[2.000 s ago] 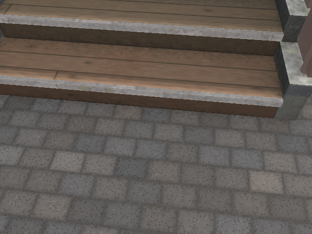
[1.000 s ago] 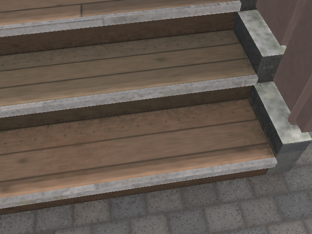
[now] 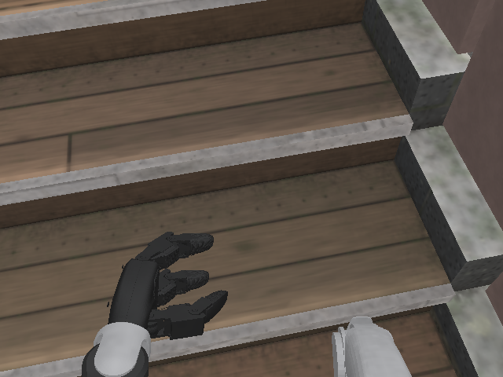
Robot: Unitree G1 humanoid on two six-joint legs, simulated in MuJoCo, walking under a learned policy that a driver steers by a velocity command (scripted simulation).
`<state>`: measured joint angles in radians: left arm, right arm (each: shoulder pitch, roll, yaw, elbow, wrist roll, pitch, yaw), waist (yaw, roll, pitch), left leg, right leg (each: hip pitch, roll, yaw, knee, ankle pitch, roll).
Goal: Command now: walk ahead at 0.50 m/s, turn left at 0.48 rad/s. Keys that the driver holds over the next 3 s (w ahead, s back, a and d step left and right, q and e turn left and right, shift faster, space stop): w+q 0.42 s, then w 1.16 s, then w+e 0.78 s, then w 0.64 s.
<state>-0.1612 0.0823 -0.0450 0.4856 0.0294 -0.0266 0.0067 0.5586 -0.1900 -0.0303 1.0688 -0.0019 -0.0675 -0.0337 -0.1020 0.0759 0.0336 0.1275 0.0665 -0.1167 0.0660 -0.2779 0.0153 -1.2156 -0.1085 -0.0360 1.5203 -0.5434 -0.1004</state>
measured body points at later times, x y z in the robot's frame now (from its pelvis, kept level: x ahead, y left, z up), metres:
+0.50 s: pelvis +0.27 -0.07 +0.15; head +0.28 -0.09 +0.60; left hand +0.13 +0.09 +0.01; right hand +0.47 -0.21 +0.02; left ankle +0.33 +0.10 -0.25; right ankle +0.20 -0.16 -0.58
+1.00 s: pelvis +0.56 +0.05 +0.30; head +0.56 +0.03 +0.75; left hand +0.64 +0.30 +0.19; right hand +0.52 -0.18 +0.14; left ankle +0.49 +0.12 -0.42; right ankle +0.65 -0.06 -0.12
